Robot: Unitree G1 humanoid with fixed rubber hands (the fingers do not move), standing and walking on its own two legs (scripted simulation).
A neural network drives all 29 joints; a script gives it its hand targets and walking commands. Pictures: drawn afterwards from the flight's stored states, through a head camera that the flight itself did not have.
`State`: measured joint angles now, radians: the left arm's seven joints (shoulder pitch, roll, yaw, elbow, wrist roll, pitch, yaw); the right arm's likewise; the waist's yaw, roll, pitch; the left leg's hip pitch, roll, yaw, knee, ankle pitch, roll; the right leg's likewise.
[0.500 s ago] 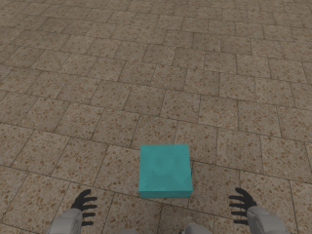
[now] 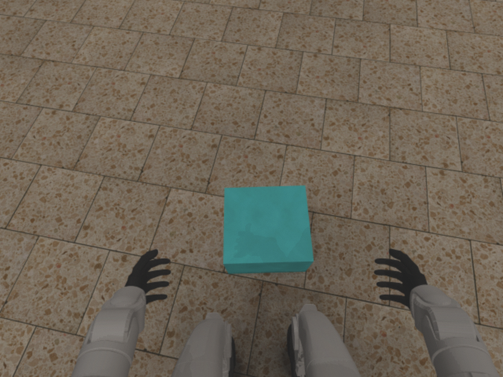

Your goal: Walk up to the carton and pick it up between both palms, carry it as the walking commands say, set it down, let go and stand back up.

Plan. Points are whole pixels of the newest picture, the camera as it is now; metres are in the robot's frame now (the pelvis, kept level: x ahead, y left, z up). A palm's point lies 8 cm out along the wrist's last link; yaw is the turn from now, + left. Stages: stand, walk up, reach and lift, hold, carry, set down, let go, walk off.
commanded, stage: reach and lift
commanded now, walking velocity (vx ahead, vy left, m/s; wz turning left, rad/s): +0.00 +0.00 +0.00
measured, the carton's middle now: (265, 230) +0.50 -0.03 -0.61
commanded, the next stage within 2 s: none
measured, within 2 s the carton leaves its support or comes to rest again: neither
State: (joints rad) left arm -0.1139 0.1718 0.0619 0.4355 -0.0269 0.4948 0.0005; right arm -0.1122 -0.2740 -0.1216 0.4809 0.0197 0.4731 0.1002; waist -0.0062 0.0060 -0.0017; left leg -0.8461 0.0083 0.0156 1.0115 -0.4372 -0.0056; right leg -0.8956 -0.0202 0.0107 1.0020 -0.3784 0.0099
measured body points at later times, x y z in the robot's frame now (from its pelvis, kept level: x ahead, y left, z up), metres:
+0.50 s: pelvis -0.04 -0.01 -0.03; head +0.20 -0.02 +0.35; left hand +0.39 +0.22 -0.13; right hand +0.39 -0.26 -0.13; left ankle +0.03 +0.12 -0.67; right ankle +0.06 -0.12 -0.67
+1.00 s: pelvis -0.02 -0.01 -0.05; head +0.30 -0.01 +0.26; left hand +0.52 +0.21 -0.16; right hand +0.51 -0.26 -0.16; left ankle +0.03 +0.12 -0.67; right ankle +0.06 -0.13 -0.67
